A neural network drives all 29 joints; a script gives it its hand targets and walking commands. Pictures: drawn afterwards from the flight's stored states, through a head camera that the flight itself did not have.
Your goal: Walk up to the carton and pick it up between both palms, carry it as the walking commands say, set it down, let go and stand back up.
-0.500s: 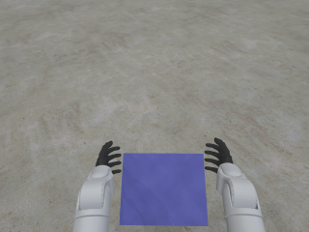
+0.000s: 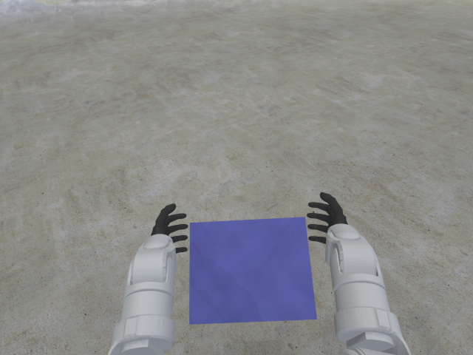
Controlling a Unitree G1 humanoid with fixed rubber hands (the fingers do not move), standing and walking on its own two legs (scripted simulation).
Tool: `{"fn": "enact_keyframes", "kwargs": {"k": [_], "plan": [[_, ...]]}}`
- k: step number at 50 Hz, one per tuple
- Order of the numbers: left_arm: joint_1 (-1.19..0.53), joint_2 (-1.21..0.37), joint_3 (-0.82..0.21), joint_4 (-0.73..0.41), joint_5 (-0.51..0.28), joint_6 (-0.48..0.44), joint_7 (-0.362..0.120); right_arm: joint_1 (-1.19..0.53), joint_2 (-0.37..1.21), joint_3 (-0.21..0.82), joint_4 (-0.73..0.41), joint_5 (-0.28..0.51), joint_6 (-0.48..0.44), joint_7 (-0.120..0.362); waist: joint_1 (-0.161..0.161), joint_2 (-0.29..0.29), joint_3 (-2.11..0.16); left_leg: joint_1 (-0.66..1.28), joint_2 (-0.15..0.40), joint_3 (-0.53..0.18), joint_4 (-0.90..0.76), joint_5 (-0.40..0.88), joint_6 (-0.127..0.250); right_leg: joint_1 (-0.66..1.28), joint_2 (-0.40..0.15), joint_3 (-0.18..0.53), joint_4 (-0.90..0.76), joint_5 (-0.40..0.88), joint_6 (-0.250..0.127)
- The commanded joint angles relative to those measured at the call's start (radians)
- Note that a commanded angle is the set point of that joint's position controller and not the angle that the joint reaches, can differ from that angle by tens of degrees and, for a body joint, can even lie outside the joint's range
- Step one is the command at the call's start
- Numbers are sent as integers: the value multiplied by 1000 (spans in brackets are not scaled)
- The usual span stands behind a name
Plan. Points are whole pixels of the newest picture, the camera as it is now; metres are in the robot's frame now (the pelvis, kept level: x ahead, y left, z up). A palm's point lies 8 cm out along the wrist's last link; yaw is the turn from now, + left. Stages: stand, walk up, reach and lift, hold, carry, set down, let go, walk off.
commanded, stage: set down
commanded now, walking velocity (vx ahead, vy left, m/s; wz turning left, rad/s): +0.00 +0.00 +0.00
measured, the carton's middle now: (249, 268) +0.33 +0.01 -0.06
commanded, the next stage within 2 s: none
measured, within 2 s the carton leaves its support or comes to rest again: neither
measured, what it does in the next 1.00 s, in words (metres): stands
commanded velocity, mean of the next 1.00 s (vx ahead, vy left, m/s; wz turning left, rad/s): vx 0.00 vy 0.00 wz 0.00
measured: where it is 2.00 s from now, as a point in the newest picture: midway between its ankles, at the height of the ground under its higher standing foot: outside the picture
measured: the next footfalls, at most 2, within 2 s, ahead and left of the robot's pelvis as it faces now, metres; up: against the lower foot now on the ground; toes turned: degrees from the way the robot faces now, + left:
none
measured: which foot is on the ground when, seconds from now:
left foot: down 0.00-1.00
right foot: down 0.00-1.00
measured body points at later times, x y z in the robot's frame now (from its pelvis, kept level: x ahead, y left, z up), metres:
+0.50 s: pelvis +0.03 +0.02 -0.01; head +0.04 +0.01 +0.44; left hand +0.36 +0.17 -0.01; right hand +0.37 -0.15 +0.00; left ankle +0.05 +0.12 -0.74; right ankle +0.09 -0.10 -0.74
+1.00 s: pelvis +0.03 +0.00 -0.04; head +0.16 -0.01 +0.38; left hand +0.37 +0.16 -0.11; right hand +0.38 -0.15 -0.11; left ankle +0.05 +0.12 -0.74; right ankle +0.09 -0.10 -0.74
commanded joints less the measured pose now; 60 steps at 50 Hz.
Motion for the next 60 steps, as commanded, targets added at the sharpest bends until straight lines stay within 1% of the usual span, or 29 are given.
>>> {"fn": "enact_keyframes", "kwargs": {"k": [1, 3, 5, 8, 9, 11, 13, 16, 18, 19, 20, 21, 22, 23, 24, 25, 27, 29, 30, 31, 34, 39, 43, 44, 45, 47, 50, 52, 60], "plan": [[-741, -879, -428, 72, -224, -61, -317, -563, 946, 400, 152, 197, -16, 305, -46, -101, -197, -170, -53, 23, -149, -194, 15, 152, 3, 83, -115, -262, -3], [-745, -853, -341, 207, -182, -50, -327, -629, 909, 328, 187, 163, -17, 301, -40, -104, -165, -177, -61, 33, -130, -219, 14, 122, -7, 85, -136, -353, 1], [-784, -844, -307, 190, -167, -75, -336, -650, 915, 303, 213, 152, -23, 307, -25, -95, -190, -203, -49, 26, -131, -227, 22, 173, 1, 82, -111, -326, 10], [-716, -877, -258, 247, -121, -83, -322, -629, 872, 236, 259, 136, -47, 316, -6, 34, -141, -215, -45, 20, -152, -221, 19, 180, 10, 56, -58, -180, 9], [-759, -865, -262, 216, -117, -97, -320, -621, 838, 189, 279, 108, -54, 320, -45, -7, -174, -167, -37, 2, -159, -229, 26, 154, 16, 43, -53, -165, 11], [-786, -846, -209, 257, -99, -116, -311, -699, 846, 187, 287, 106, -77, 329, 0, -18, -181, -173, -29, -2, -146, -284, 41, 160, 13, 57, -39, -239, 14], [-849, -860, -219, 214, -96, -137, -290, -741, 798, 151, 317, 90, -101, 343, -20, 20, -190, -191, -9, -52, -167, -376, 31, 158, 37, 24, 32, -203, 11], [-733, -886, -234, 251, -79, -167, -279, -680, 804, 185, 299, 78, -144, 340, -10, 3, -222, -190, -15, -27, -137, -238, 27, 137, 19, 46, 27, -106, 3], [-815, -898, -273, 173, -92, -201, -273, -655, 786, 149, 311, 60, -169, 345, -67, 53, -275, -213, -5, -63, -142, -294, 23, 131, 35, 37, 77, -81, 4], [-820, -887, -287, 134, -85, -217, -260, -613, 793, 158, 343, 72, -181, 354, -37, 101, -253, -251, -6, -53, -152, -270, 14, 136, 34, 41, 84, -54, -2], [-794, -895, -298, 127, -87, -236, -258, -620, 791, 182, 293, 74, -196, 355, -47, 47, -265, -259, -2, -54, -139, -230, 16, 148, 37, 45, 87, -26, -1], [-713, -905, -278, 165, -75, -241, -255, -621, 828, 228, 285, 91, -208, 352, -11, 40, -295, -267, -20, -33, -111, -184, 22, 158, 29, 49, 94, -23, -2], [-661, -891, -270, 183, -76, -247, -257, -552, 805, 221, 266, 59, -210, 341, -38, -43, -312, -248, -38, -25, -79, -69, 18, 131, 31, 58, 70, 37, -4], [-601, -877, -290, 182, -78, -255, -253, -474, 834, 233, 286, 75, -215, 338, -28, -12, -333, -231, -41, -24, -66, 21, 12, 120, 24, 67, 72, 102, -5], [-585, -861, -327, 141, -79, -276, -248, -422, 840, 253, 253, 74, -227, 327, -61, -56, -343, -186, -47, -40, -53, 132, 19, 88, 30, 66, 71, 189, 7], [-527, -852, -319, 158, -80, -282, -251, -401, 819, 273, 233, 70, -230, 317, -44, -95, -389, -193, -51, -34, -37, 174, 19, 117, 27, 76, 73, 237, 14], [-483, -839, -335, 168, -82, -306, -245, -369, 788, 288, 193, 73, -257, 302, -60, -83, -389, -200, -55, -47, -25, 189, 19, 58, 25, 84, 80, 252, 14], [-398, -856, -379, 153, -89, -342, -226, -280, 775, 328, 180, 95, -291, 290, -60, -3, -437, -201, -62, -62, -6, 338, 3, 46, 26, 99, 98, 358, 7], [-359, -841, -382, 127, -87, -367, -222, -286, 783, 370, 148, 109, -306, 289, -38, -47, -460, -197, -60, -67, 10, 413, 6, 35, 31, 95, 107, 403, 18], [-381, -819, -375, 129, -91, -385, -221, -303, 778, 372, 151, 118, -324, 281, -28, -19, -442, -246, -67, -56, 22, 393, 8, -16, 26, 106, 113, 407, 19], [-357, -822, -377, 177, -103, -443, -215, -301, 776, 404, 122, 114, -384, 256, -37, -73, -505, -327, -65, -76, 60, 402, 15, -39, 33, 103, 163, 423, 22], [-367, -813, -445, 150, -105, -510, -201, -281, 742, 429, 133, 125, -468, 239, -54, 8, -675, -348, -75, -56, 163, 488, -10, -205, 60, 79, 252, 445, 24], [-396, -774, -447, 183, -105, -538, -212, -247, 759, 416, 190, 86, -490, 217, -62, -16, -677, -533, -91, -17, 208, 356, -12, -246, 54, 84, 289, 436, 26], [-440, -767, -438, 157, -98, -546, -206, -303, 779, 424, 222, 96, -491, 219, -26, 0, -691, -546, -88, -16, 214, 297, -6, -275, 53, 90, 301, 340, 30], [-477, -755, -434, 167, -97, -548, -211, -316, 762, 404, 228, 83, -490, 223, -47, -34, -698, -561, -78, -8, 224, 238, 0, -332, 58, 72, 307, 273, 34], [-521, -756, -425, 147, -89, -552, -207, -391, 801, 430, 214, 97, -495, 227, 9, 2, -714, -625, -89, 1, 247, 171, 0, -349, 52, 80, 336, 216, 31], [-582, -783, -400, 209, -97, -541, -234, -476, 808, 421, 205, 74, -491, 223, -28, -48, -713, -697, -92, 17, 283, 81, 4, -403, 56, 67, 374, 131, 36], [-671, -755, -382, 193, -83, -529, -256, -515, 836, 391, 229, 46, -470, 214, -19, -81, -722, -798, -94, 36, 310, -19, 15, -410, 59, 63, 393, 59, 42], [-756, -842, -368, 258, -96, -474, -306, -625, 898, 396, 272, 70, -429, 231, -11, -31, -844, -943, -103, 60, 431, -67, 7, -507, 66, 61, 520, 26, 34]]}}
